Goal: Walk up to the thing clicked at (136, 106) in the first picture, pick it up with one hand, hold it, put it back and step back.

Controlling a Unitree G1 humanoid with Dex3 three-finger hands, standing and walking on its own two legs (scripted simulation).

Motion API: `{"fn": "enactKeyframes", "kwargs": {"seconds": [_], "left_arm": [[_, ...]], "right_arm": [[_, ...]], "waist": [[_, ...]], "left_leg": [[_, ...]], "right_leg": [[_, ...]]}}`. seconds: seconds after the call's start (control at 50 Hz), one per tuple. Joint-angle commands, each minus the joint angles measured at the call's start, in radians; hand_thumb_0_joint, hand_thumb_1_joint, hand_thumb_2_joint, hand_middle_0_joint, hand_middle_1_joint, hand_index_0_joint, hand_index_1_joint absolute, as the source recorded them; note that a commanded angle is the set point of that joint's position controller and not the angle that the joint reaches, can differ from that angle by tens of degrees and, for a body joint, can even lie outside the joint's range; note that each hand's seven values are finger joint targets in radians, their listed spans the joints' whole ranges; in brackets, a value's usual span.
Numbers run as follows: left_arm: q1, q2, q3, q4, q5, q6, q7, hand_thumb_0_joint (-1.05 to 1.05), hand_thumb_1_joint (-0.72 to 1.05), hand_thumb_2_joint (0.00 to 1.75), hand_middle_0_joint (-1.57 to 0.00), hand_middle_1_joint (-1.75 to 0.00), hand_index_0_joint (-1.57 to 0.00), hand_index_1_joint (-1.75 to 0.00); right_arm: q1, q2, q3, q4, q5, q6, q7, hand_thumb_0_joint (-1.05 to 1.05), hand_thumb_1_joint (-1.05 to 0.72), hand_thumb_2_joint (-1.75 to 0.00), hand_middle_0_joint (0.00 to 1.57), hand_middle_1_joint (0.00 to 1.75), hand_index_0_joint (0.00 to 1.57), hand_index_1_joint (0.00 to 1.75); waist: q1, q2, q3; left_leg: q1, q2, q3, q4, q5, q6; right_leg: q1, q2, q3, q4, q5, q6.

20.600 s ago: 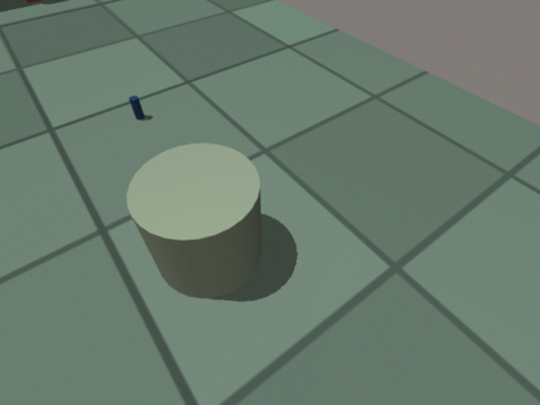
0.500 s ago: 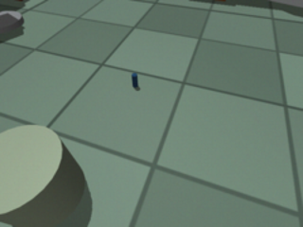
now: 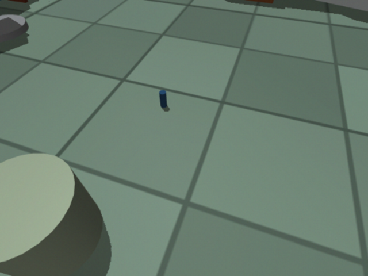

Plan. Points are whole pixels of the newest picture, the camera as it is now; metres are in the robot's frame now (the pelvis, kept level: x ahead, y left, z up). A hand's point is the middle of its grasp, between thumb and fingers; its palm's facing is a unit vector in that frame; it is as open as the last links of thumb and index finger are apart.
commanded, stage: stand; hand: left
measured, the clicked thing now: (163, 99) +1.45 +0.18 -0.71
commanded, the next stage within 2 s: walk up in 0.42 s
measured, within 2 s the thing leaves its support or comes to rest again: neither
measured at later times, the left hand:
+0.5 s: hand out of the picture +0.07 +0.26 -0.15, palm faces +0.02 -0.94 -0.34, open 7.4 cm
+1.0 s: hand (56, 241) +0.23 +0.35 -0.15, palm faces -0.06 -0.94 -0.32, open 7.4 cm
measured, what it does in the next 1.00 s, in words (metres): walks ahead: left foot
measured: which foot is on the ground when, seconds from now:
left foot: down 0.00-0.48, up 0.50-0.68, down 0.70-1.00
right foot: down 0.00-0.72, up 0.74-1.00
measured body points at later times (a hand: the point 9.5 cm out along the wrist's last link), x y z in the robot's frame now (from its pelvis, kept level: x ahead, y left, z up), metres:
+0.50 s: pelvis +0.01 +0.00 +0.00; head +0.01 +0.00 +0.45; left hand +0.07 +0.31 -0.13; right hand +0.07 -0.30 -0.13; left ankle -0.01 +0.14 -0.74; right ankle -0.01 -0.12 -0.75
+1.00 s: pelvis +0.16 +0.07 -0.01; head +0.16 +0.09 +0.44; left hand +0.23 +0.40 -0.13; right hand +0.18 -0.25 -0.11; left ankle +0.13 +0.18 -0.75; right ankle +0.26 -0.08 -0.70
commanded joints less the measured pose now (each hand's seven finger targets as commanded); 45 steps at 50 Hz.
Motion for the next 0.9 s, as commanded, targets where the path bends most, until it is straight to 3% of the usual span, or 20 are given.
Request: {"fn": "enactKeyframes", "kwargs": {"seconds": [0.0, 0.38, 0.4, 0.42, 0.44, 0.46, 0.48, 0.5, 0.56, 0.6, 0.62, 0.66, 0.68, 0.7, 0.72, 0.74, 0.76, 0.8, 0.82, 0.88], "left_arm": [[-0.042, 0.22, 0.038, -0.059, 0.003, -0.023, 0.009, 0.0, 0.9, 0.9, -0.2, -0.3, -0.2, -0.3], [-0.029, 0.22, 0.037, -0.061, 0.004, -0.026, 0.011, 0.0, 0.9, 0.9, -0.2, -0.3, -0.2, -0.3], [0.047, 0.317, 0.108, -0.108, 0.023, -0.04, -0.022, 0.0, 0.9, 0.9, -0.2, -0.3, -0.2, -0.3], [0.061, 0.323, 0.114, -0.102, 0.032, -0.042, -0.031, 0.0, 0.9, 0.9, -0.2, -0.3, -0.2, -0.3], [0.096, 0.338, 0.126, -0.097, 0.036, -0.044, -0.034, 0.0, 0.9, 0.9, -0.2, -0.3, -0.2, -0.3], [0.13, 0.372, 0.142, -0.108, 0.036, -0.05, -0.033, 0.0, 0.9, 0.9, -0.2, -0.3, -0.2, -0.3], [0.122, 0.38, 0.144, -0.133, 0.036, -0.06, -0.031, 0.0, 0.9, 0.9, -0.2, -0.3, -0.2, -0.3], [0.102, 0.365, 0.141, -0.145, 0.036, -0.063, -0.033, 0.0, 0.9, 0.9, -0.2, -0.3, -0.2, -0.3], [0.056, 0.342, 0.137, -0.184, 0.04, -0.066, -0.041, 0.0, 0.9, 0.9, -0.2, -0.3, -0.2, -0.3], [0.004, 0.348, 0.134, -0.22, 0.044, -0.063, -0.05, 0.0, 0.9, 0.9, -0.2, -0.3, -0.2, -0.3], [-0.03, 0.343, 0.131, -0.242, 0.04, -0.061, -0.055, 0.0, 0.9, 0.9, -0.2, -0.3, -0.2, -0.3], [-0.096, 0.311, 0.121, -0.265, 0.033, -0.049, -0.061, 0.0, 0.9, 0.9, -0.2, -0.3, -0.2, -0.3], [-0.063, 0.256, 0.104, -0.271, 0.039, -0.042, -0.062, 0.0, 0.9, 0.9, -0.2, -0.3, -0.2, -0.3], [0.007, 0.17, 0.079, -0.275, 0.033, -0.039, -0.058, 0.0, 0.9, 0.9, -0.2, -0.3, -0.2, -0.3], [0.059, 0.177, 0.075, -0.269, 0.019, -0.032, -0.052, 0.0, 0.9, 0.9, -0.2, -0.3, -0.2, -0.3], [0.087, 0.263, 0.087, -0.254, 0.014, -0.028, -0.046, 0.0, 0.9, 0.9, -0.2, -0.3, -0.2, -0.3], [0.121, 0.281, 0.088, -0.242, 0.009, -0.032, -0.047, 0.0, 0.9, 0.9, -0.2, -0.3, -0.2, -0.3], [0.17, 0.324, 0.107, -0.187, 0.0, -0.037, -0.056, 0.0, 0.9, 0.9, -0.2, -0.3, -0.2, -0.3], [0.193, 0.322, 0.108, -0.172, 0.001, -0.037, -0.061, 0.0, 0.9, 0.9, -0.2, -0.3, -0.2, -0.3], [0.151, 0.297, 0.104, -0.195, 0.007, -0.035, -0.08, 0.0, 0.9, 0.9, -0.2, -0.3, -0.2, -0.3]], "right_arm": [[-0.038, -0.209, -0.043, -0.058, -0.002, -0.022, -0.015, 0.0, -0.9, -0.9, 0.2, 0.3, 0.2, 0.3], [-0.018, -0.211, -0.047, -0.056, -0.002, -0.02, -0.014, 0.0, -0.9, -0.9, 0.2, 0.3, 0.2, 0.3], [0.028, -0.29, -0.113, -0.112, -0.017, -0.041, 0.013, 0.0, -0.9, -0.9, 0.2, 0.3, 0.2, 0.3], [-0.015, -0.293, -0.121, -0.123, -0.03, -0.04, 0.025, 0.0, -0.9, -0.9, 0.2, 0.3, 0.2, 0.3], [-0.068, -0.269, -0.115, -0.147, -0.034, -0.037, 0.031, 0.0, -0.9, -0.9, 0.2, 0.3, 0.2, 0.3], [-0.124, -0.256, -0.116, -0.185, -0.04, -0.034, 0.036, 0.0, -0.9, -0.9, 0.2, 0.3, 0.2, 0.3], [-0.133, -0.25, -0.119, -0.197, -0.043, -0.038, 0.037, 0.0, -0.9, -0.9, 0.2, 0.3, 0.2, 0.3], [-0.117, -0.249, -0.123, -0.194, -0.04, -0.046, 0.041, 0.0, -0.9, -0.9, 0.2, 0.3, 0.2, 0.3], [-0.031, -0.243, -0.135, -0.185, -0.035, -0.062, 0.067, 0.0, -0.9, -0.9, 0.2, 0.3, 0.2, 0.3], [0.039, -0.227, -0.141, -0.185, -0.032, -0.061, 0.074, 0.0, -0.9, -0.9, 0.2, 0.3, 0.2, 0.3], [0.079, -0.231, -0.148, -0.184, -0.03, -0.061, 0.073, 0.0, -0.9, -0.9, 0.2, 0.3, 0.2, 0.3], [0.26, -0.249, -0.18, -0.13, -0.032, -0.061, 0.062, 0.0, -0.9, -0.9, 0.2, 0.3, 0.2, 0.3], [0.393, -0.296, -0.204, -0.088, -0.037, -0.065, 0.048, 0.0, -0.9, -0.9, 0.2, 0.3, 0.2, 0.3], [0.474, -0.383, -0.222, -0.088, -0.052, -0.073, 0.031, 0.0, -0.9, -0.9, 0.2, 0.3, 0.2, 0.3], [0.354, -0.423, -0.218, -0.153, -0.055, -0.083, 0.022, 0.0, -0.9, -0.9, 0.2, 0.3, 0.2, 0.3], [0.18, -0.435, -0.211, -0.207, -0.029, -0.083, 0.025, 0.0, -0.9, -0.9, 0.2, 0.3, 0.2, 0.3], [0.108, -0.431, -0.202, -0.232, -0.017, -0.087, 0.029, 0.0, -0.9, -0.9, 0.2, 0.3, 0.2, 0.3], [0.062, -0.348, -0.174, -0.26, -0.019, -0.095, 0.032, 0.0, -0.9, -0.9, 0.2, 0.3, 0.2, 0.3], [0.078, -0.321, -0.168, -0.264, -0.015, -0.102, 0.032, 0.0, -0.9, -0.9, 0.2, 0.3, 0.2, 0.3], [0.132, -0.309, -0.164, -0.258, -0.009, -0.114, 0.032, 0.0, -0.9, -0.9, 0.2, 0.3, 0.2, 0.3]], "waist": [[-0.003, -0.003, -0.062], [-0.004, -0.012, -0.072], [0.015, -0.051, -0.175], [0.043, -0.05, -0.08], [0.072, -0.109, -0.016], [0.108, -0.18, 0.054], [0.112, -0.14, 0.099], [0.097, -0.108, 0.122], [0.049, -0.12, 0.053], [0.01, -0.211, 0.014], [-0.019, -0.215, 0.011], [-0.121, -0.114, -0.014], [-0.179, 0.068, -0.077], [-0.207, 0.353, -0.086], [-0.139, 0.301, -0.039], [-0.065, 0.181, 0.03], [-0.019, 0.164, 0.071], [0.013, 0.13, 0.083], [0.009, 0.131, 0.071], [-0.004, 0.109, 0.108]], "left_leg": [[-0.008, 0.096, -0.053, -0.031, 0.168, 0.045], [-0.008, 0.095, -0.05, -0.029, 0.149, 0.052], [-0.049, 0.048, -0.041, 0.081, -0.359, 0.125], [-0.24, 0.037, -0.03, 0.14, -0.461, 0.124], [-0.422, -0.008, 0.058, 0.254, -0.409, 0.09], [-0.562, -0.009, 0.088, 0.46, -0.318, 0.072], [-0.621, 0.037, 0.025, 0.513, -0.273, 0.066], [-0.62, 0.071, 0.005, 0.496, -0.258, 0.061], [-0.456, 0.077, 0.015, 0.427, -0.282, 0.059], [-0.294, 0.064, 0.06, 0.338, -0.204, 0.051], [-0.183, 0.063, 0.071, 0.287, -0.142, 0.047], [0.117, 0.017, 0.125, 0.22, 0.021, 0.027], [0.344, 0.016, 0.081, 0.221, -0.039, 0.036], [0.354, 0.168, -0.197, 0.007, -0.44, 0.072], [0.173, 0.357, -0.599, -0.175, -0.718, 0.124], [-0.023, 0.403, -0.633, -0.252, -0.786, 0.183], [-0.089, 0.422, -0.585, -0.257, -0.771, 0.237], [-0.103, 0.305, -0.333, -0.19, -0.589, 0.211], [-0.076, 0.269, -0.24, -0.178, -0.491, 0.193], [-0.11, 0.252, -0.129, -0.213, -0.379, 0.207]], "right_leg": [[0.018, -0.121, 0.091, -0.053, 0.143, -0.019], [0.021, -0.122, 0.099, -0.054, 0.145, -0.02], [0.089, -0.084, 0.096, 0.014, -0.38, -0.064], [0.083, -0.135, 0.174, -0.001, -0.54, -0.095], [0.153, -0.211, 0.277, -0.106, -0.646, -0.136], [0.149, -0.349, 0.434, -0.227, -0.701, -0.196], [0.134, -0.414, 0.488, -0.249, -0.628, -0.248], [0.122, -0.413, 0.481, -0.233, -0.524, -0.271], [0.075, -0.287, 0.288, -0.188, -0.434, -0.22], [-0.027, -0.241, 0.207, -0.158, -0.392, -0.189], [-0.124, -0.226, 0.174, -0.127, -0.368, -0.172], [-0.365, -0.147, 0.062, 0.066, -0.432, -0.127], [-0.529, -0.092, 0.017, 0.336, -0.45, -0.106], [-0.655, 0.06, 0.001, 0.708, -0.464, -0.089], [-0.696, 0.097, 0.153, 0.876, -0.387, -0.055], [-0.6, 0.017, 0.232, 0.865, -0.291, -0.068], [-0.561, -0.04, 0.219, 0.857, -0.242, -0.067], [-0.508, -0.065, 0.197, 0.779, -0.146, -0.037], [-0.495, -0.069, 0.18, 0.73, -0.108, -0.03], [-0.464, -0.08, 0.135, 0.607, -0.045, 0.011]]}}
